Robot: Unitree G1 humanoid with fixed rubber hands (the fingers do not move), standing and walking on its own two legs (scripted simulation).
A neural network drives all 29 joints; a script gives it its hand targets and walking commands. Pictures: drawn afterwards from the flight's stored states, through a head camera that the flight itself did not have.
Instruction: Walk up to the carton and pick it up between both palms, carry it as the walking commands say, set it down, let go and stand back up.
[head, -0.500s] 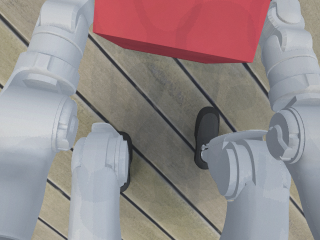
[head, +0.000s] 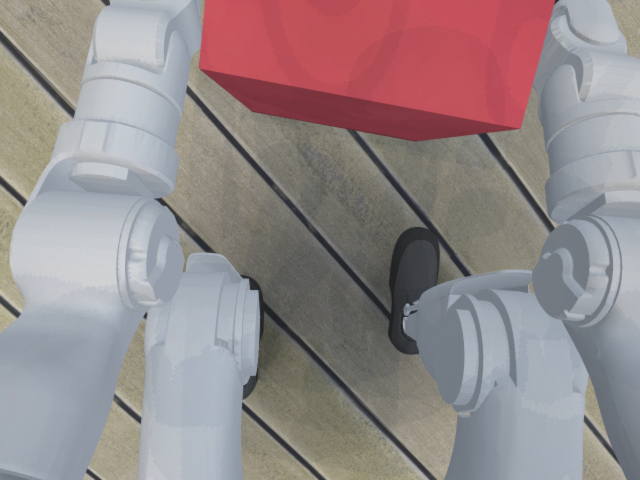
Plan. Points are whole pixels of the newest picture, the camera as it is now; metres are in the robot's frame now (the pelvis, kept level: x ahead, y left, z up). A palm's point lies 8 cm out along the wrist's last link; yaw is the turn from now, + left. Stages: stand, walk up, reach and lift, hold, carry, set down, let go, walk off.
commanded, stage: reach and lift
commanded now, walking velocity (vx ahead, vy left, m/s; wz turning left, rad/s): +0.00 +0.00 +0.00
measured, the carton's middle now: (364, 10) +0.56 -0.05 -0.22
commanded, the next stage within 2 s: none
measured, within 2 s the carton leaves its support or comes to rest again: leaves its support in 0.22 s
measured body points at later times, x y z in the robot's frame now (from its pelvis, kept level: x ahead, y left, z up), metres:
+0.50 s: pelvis +0.01 +0.00 +0.03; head +0.36 -0.01 +0.31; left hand +0.59 +0.12 -0.10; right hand +0.55 -0.22 -0.12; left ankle +0.08 +0.13 -0.33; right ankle +0.16 -0.15 -0.33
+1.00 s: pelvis +0.01 -0.01 +0.07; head +0.35 -0.02 +0.36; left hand +0.58 +0.12 -0.05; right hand +0.54 -0.22 -0.06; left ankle +0.08 +0.13 -0.33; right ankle +0.16 -0.15 -0.33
